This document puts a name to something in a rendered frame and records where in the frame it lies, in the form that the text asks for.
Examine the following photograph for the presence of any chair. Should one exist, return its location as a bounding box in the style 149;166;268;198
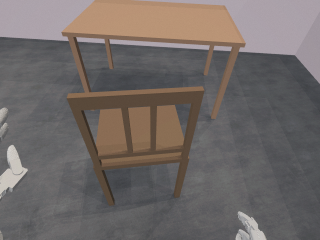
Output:
67;86;205;206

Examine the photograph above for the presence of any robot left hand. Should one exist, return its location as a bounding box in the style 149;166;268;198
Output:
0;107;28;202

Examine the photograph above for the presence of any robot right hand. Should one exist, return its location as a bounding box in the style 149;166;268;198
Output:
235;211;267;240

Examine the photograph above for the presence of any table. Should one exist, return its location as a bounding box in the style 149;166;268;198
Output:
61;0;246;119

